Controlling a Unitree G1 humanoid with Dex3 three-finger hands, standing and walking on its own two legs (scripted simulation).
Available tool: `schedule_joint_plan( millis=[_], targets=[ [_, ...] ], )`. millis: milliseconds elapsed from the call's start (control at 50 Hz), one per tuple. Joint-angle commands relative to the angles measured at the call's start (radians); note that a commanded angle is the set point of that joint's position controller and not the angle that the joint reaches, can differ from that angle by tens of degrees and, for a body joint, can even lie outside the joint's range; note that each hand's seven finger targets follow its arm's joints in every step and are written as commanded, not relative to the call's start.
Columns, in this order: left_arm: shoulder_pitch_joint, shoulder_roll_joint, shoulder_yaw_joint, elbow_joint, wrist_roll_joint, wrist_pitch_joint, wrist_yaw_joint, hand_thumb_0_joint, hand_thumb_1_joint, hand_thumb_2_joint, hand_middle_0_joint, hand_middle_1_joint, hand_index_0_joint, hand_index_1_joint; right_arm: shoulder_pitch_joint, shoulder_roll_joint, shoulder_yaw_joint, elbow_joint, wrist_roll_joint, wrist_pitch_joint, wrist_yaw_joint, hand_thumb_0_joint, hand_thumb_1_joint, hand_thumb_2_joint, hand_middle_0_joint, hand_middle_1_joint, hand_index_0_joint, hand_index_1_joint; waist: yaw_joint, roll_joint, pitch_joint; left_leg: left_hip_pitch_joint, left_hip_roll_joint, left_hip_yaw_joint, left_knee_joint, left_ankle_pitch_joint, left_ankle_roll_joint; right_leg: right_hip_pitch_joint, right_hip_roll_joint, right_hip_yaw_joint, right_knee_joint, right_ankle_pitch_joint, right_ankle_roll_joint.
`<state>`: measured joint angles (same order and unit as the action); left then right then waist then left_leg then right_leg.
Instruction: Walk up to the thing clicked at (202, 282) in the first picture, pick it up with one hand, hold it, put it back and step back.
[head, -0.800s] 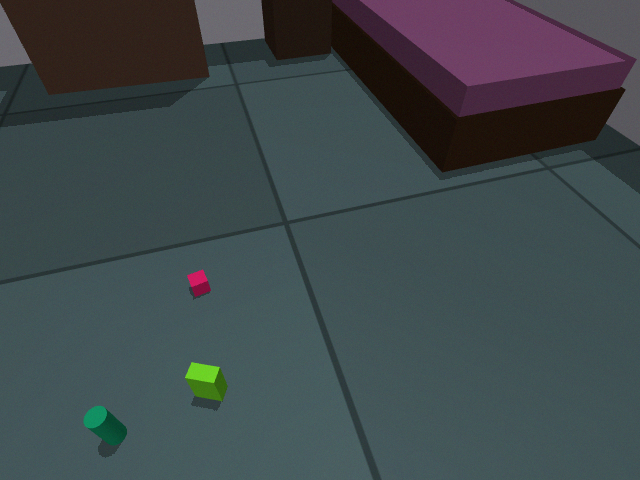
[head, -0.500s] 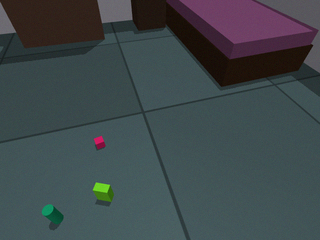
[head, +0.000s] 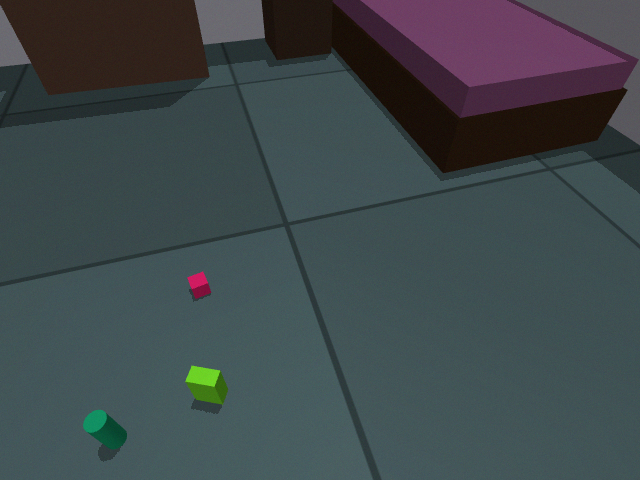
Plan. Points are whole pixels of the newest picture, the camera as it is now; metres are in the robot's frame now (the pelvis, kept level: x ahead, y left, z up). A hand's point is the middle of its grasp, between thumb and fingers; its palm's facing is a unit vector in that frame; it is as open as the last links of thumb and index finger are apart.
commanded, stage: stand
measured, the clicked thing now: (199, 285) +0.96 +0.48 -0.75
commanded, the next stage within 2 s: walk up in 0.32 s
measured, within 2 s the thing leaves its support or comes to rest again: neither
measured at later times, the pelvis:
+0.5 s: pelvis -0.01 +0.03 -0.01, yaw -12 degrees
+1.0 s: pelvis -0.02 +0.07 -0.02, yaw -36 degrees
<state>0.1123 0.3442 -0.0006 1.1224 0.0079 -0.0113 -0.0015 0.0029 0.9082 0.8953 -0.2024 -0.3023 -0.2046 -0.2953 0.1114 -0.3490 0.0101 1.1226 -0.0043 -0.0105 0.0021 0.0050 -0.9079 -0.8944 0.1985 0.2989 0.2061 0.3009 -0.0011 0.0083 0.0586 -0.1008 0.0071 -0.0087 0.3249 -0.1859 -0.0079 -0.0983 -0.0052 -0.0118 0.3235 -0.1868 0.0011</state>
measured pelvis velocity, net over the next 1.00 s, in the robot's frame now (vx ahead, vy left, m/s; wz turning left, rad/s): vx -0.02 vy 0.07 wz -0.63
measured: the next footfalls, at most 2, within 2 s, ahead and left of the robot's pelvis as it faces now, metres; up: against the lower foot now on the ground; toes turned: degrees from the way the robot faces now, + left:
right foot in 1.04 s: -0.07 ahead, -0.06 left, +0.00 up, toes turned -39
left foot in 1.40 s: +0.16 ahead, +0.04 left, +0.00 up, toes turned -50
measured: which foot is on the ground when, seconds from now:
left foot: down 0.00-1.00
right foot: down 0.00-0.58, up 0.60-1.00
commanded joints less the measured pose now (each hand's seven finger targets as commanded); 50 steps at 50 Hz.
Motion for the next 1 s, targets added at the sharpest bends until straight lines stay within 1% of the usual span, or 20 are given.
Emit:
schedule_joint_plan(
  millis=[0, 280, 300, 360, 380, 400, 420, 500, 520, 540, 560, 580, 600, 620, 680, 700, 800, 860, 940, 980],
  targets=[
    [-0.038, 0.211, 0.040, -0.058, 0.001, -0.018, 0.010, 0.000, 0.900, 0.900, -0.200, -0.300, -0.200, -0.300, -0.044, -0.211, -0.039, -0.063, -0.003, -0.025, -0.014, 0.000, -0.900, -0.900, 0.200, 0.300, 0.200, 0.300, 0.005, -0.004, -0.080, 0.011, 0.120, -0.089, -0.045, 0.156, 0.033, -0.004, -0.122, 0.094, -0.041, 0.149, -0.027],
    [-0.041, 0.215, 0.039, -0.057, -0.001, -0.022, 0.013, 0.000, 0.900, 0.900, -0.200, -0.300, -0.200, -0.300, -0.034, -0.208, -0.040, -0.057, -0.003, -0.024, -0.012, 0.000, -0.900, -0.900, 0.200, 0.300, 0.200, 0.300, 0.002, -0.006, -0.092, 0.011, 0.119, -0.090, -0.047, 0.174, 0.030, 0.015, -0.128, 0.099, -0.044, 0.168, -0.029],
    [0.019, 0.280, 0.073, -0.154, 0.021, -0.001, 0.011, 0.000, 0.900, 0.900, -0.200, -0.300, -0.200, -0.300, -0.100, -0.333, -0.129, -0.137, -0.016, -0.014, 0.001, 0.000, -0.900, -0.900, 0.200, 0.300, 0.200, 0.300, -0.011, 0.029, -0.027, 0.057, 0.053, 0.042, 0.147, 0.064, 0.022, -0.170, -0.121, 0.257, 0.041, 0.339, -0.078],
    [0.065, 0.324, 0.100, -0.198, 0.035, -0.003, 0.020, 0.000, 0.900, 0.900, -0.200, -0.300, -0.200, -0.300, -0.096, -0.247, -0.124, -0.202, -0.005, 0.002, 0.010, 0.000, -0.900, -0.900, 0.200, 0.300, 0.200, 0.300, 0.006, -0.138, -0.041, -0.141, -0.015, -0.010, 0.294, -0.137, 0.021, -0.107, -0.207, 0.462, 0.045, 0.371, -0.179],
    [0.095, 0.332, 0.112, -0.228, 0.038, -0.007, 0.022, 0.000, 0.900, 0.900, -0.200, -0.300, -0.200, -0.300, -0.106, -0.236, -0.125, -0.228, -0.007, 0.006, 0.014, 0.000, -0.900, -0.900, 0.200, 0.300, 0.200, 0.300, 0.025, -0.204, -0.058, -0.229, -0.048, -0.049, 0.386, -0.330, 0.022, -0.052, -0.258, 0.572, 0.031, 0.431, -0.232],
    [0.092, 0.339, 0.118, -0.259, 0.047, -0.008, 0.023, 0.000, 0.900, 0.900, -0.200, -0.300, -0.200, -0.300, -0.086, -0.223, -0.128, -0.238, -0.010, 0.012, 0.018, 0.000, -0.900, -0.900, 0.200, 0.300, 0.200, 0.300, 0.019, -0.240, -0.080, -0.274, -0.047, -0.107, 0.458, -0.409, 0.022, -0.026, -0.284, 0.635, 0.034, 0.423, -0.269],
    [0.082, 0.331, 0.119, -0.287, 0.047, -0.011, 0.025, 0.000, 0.900, 0.900, -0.200, -0.300, -0.200, -0.300, -0.067, -0.223, -0.131, -0.246, -0.010, 0.016, 0.020, 0.000, -0.900, -0.900, 0.200, 0.300, 0.200, 0.300, 0.004, -0.238, -0.089, -0.282, -0.034, -0.134, 0.469, -0.408, 0.016, -0.027, -0.280, 0.635, 0.040, 0.405, -0.271],
    [0.090, 0.272, 0.113, -0.363, 0.044, -0.006, 0.026, 0.000, 0.900, 0.900, -0.200, -0.300, -0.200, -0.300, -0.028, -0.222, -0.150, -0.289, -0.011, 0.018, 0.018, 0.000, -0.900, -0.900, 0.200, 0.300, 0.200, 0.300, -0.017, -0.178, -0.173, -0.165, -0.043, -0.086, 0.330, -0.249, 0.027, -0.071, -0.136, 0.514, 0.140, 0.453, -0.170],
    [0.064, 0.267, 0.111, -0.385, 0.038, 0.000, 0.022, 0.000, 0.900, 0.900, -0.200, -0.300, -0.200, -0.300, 0.021, -0.215, -0.153, -0.287, -0.014, 0.017, 0.016, 0.000, -0.900, -0.900, 0.200, 0.300, 0.200, 0.300, -0.048, -0.139, -0.190, -0.027, -0.039, -0.076, 0.199, -0.172, 0.036, -0.170, -0.080, 0.455, 0.192, 0.408, -0.133],
    [-0.001, 0.239, 0.101, -0.419, 0.031, 0.006, 0.020, 0.000, 0.900, 0.900, -0.200, -0.300, -0.200, -0.300, 0.120, -0.235, -0.163, -0.268, -0.024, 0.014, 0.010, 0.000, -0.900, -0.900, 0.200, 0.300, 0.200, 0.300, -0.116, -0.053, -0.210, 0.169, 0.033, -0.135, 0.008, -0.099, 0.055, -0.334, 0.004, 0.343, 0.303, 0.277, -0.064],
    [0.002, 0.157, 0.082, -0.449, 0.027, 0.008, 0.024, 0.000, 0.900, 0.900, -0.200, -0.300, -0.200, -0.300, 0.135, -0.311, -0.183, -0.283, -0.038, 0.010, -0.001, 0.000, -0.900, -0.900, 0.200, 0.300, 0.200, 0.300, -0.120, 0.218, -0.197, 0.296, 0.269, -0.398, -0.039, 0.120, 0.103, -0.547, 0.163, 0.197, 0.490, -0.162, -0.001],
    [0.081, 0.218, 0.094, -0.433, 0.037, 0.016, 0.033, 0.000, 0.900, 0.900, -0.200, -0.300, -0.200, -0.300, 0.063, -0.329, -0.190, -0.334, -0.036, 0.011, -0.006, 0.000, -0.900, -0.900, 0.200, 0.300, 0.200, 0.300, -0.072, 0.217, -0.169, 0.190, 0.397, -0.417, 0.011, 0.297, 0.175, -0.536, 0.115, 0.184, 0.618, -0.393, 0.023],
    [0.156, 0.257, 0.107, -0.419, 0.034, 0.030, 0.030, 0.000, 0.900, 0.900, -0.200, -0.300, -0.200, -0.300, -0.022, -0.330, -0.194, -0.378, -0.037, 0.015, -0.004, 0.000, -0.900, -0.900, 0.200, 0.300, 0.200, 0.300, -0.036, 0.196, -0.156, 0.079, 0.439, -0.393, -0.015, 0.162, 0.253, -0.465, 0.046, 0.167, 0.703, -0.395, 0.029],
    [0.192, 0.267, 0.109, -0.404, 0.036, 0.039, 0.023, 0.000, 0.900, 0.900, -0.200, -0.300, -0.200, -0.300, -0.078, -0.340, -0.197, -0.396, -0.031, 0.014, -0.001, 0.000, -0.900, -0.900, 0.200, 0.300, 0.200, 0.300, -0.015, 0.185, -0.102, -0.050, 0.448, -0.374, -0.060, 0.067, 0.296, -0.413, 0.024, 0.130, 0.777, -0.368, 0.032],
    [0.148, 0.277, 0.135, -0.388, 0.024, 0.048, -0.028, 0.000, 0.900, 0.900, -0.200, -0.300, -0.200, -0.300, -0.068, -0.274, -0.175, -0.407, -0.023, -0.005, -0.003, 0.000, -0.900, -0.900, 0.200, 0.300, 0.200, 0.300, 0.002, 0.114, 0.013, -0.075, 0.254, -0.170, -0.054, 0.082, 0.156, -0.417, 0.006, 0.122, 0.789, -0.190, 0.024],
    [0.147, 0.268, 0.130, -0.397, 0.020, 0.050, -0.039, 0.000, 0.900, 0.900, -0.200, -0.300, -0.200, -0.300, -0.026, -0.276, -0.169, -0.400, -0.015, -0.011, -0.006, 0.000, -0.900, -0.900, 0.200, 0.300, 0.200, 0.300, -0.005, 0.128, 0.016, -0.050, 0.227, -0.121, -0.033, 0.133, 0.127, -0.433, 0.011, 0.112, 0.769, -0.157, 0.017],
    [0.060, 0.226, 0.112, -0.460, 0.009, 0.040, -0.060, 0.000, 0.900, 0.900, -0.200, -0.300, -0.200, -0.300, 0.166, -0.314, -0.178, -0.413, -0.004, -0.031, 0.001, 0.000, -0.900, -0.900, 0.200, 0.300, 0.200, 0.300, -0.084, 0.155, -0.014, 0.110, 0.308, -0.104, 0.018, 0.195, 0.159, -0.470, -0.021, 0.077, 0.564, -0.178, 0.019],
    [0.049, 0.220, 0.105, -0.463, 0.011, 0.034, -0.060, 0.000, 0.900, 0.900, -0.200, -0.300, -0.200, -0.300, 0.158, -0.328, -0.180, -0.439, -0.018, -0.031, 0.010, 0.000, -0.900, -0.900, 0.200, 0.300, 0.200, 0.300, -0.076, 0.158, -0.018, 0.017, 0.319, -0.050, 0.016, 0.128, 0.167, -0.380, -0.025, 0.012, 0.476, -0.196, -0.001],
    [0.096, 0.216, 0.111, -0.443, 0.011, 0.014, -0.049, 0.000, 0.900, 0.900, -0.200, -0.300, -0.200, -0.300, 0.176, -0.320, -0.173, -0.454, -0.016, -0.019, 0.020, 0.000, -0.900, -0.900, 0.200, 0.300, 0.200, 0.300, -0.061, 0.167, -0.068, -0.016, 0.303, 0.032, 0.156, 0.262, 0.161, -0.231, 0.022, -0.046, 0.338, -0.209, -0.027],
    [0.141, 0.224, 0.119, -0.426, 0.017, 0.004, -0.042, 0.000, 0.900, 0.900, -0.200, -0.300, -0.200, -0.300, 0.172, -0.318, -0.169, -0.460, -0.005, -0.008, 0.024, 0.000, -0.900, -0.900, 0.200, 0.300, 0.200, 0.300, -0.031, 0.120, -0.089, -0.053, 0.279, 0.092, 0.276, 0.259, 0.140, -0.118, 0.044, -0.068, 0.180, -0.143, -0.051]
  ],
)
